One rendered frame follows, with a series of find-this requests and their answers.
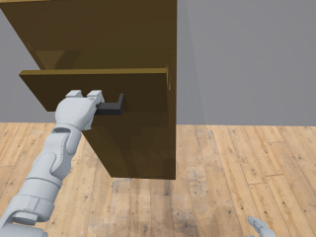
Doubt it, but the drawer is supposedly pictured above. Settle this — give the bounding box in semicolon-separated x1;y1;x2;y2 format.
19;47;170;113

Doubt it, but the left robot hand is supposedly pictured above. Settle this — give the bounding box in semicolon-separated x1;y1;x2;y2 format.
54;90;105;131

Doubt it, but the left robot forearm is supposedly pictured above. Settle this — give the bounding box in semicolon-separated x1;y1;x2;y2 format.
0;123;82;230

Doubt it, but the handle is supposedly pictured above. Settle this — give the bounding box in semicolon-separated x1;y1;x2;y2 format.
94;94;124;116

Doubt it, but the cabinet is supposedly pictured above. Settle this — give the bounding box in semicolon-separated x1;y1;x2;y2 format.
0;0;178;180

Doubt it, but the right robot hand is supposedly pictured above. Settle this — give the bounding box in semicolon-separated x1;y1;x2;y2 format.
247;216;277;237

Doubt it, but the left robot upper arm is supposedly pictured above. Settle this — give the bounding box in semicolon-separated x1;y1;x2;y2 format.
0;222;48;237

